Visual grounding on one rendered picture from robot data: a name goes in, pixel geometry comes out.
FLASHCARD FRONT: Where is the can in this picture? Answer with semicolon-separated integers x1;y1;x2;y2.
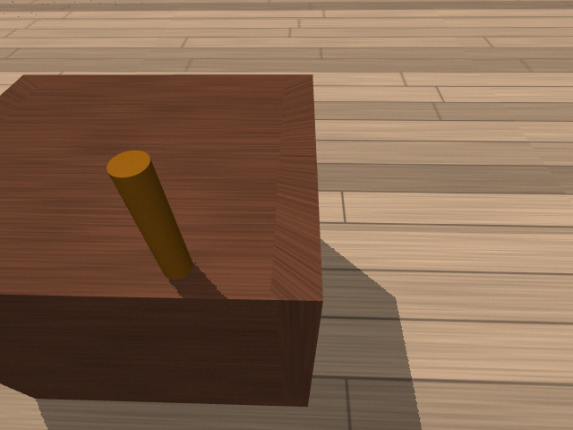
107;150;192;280

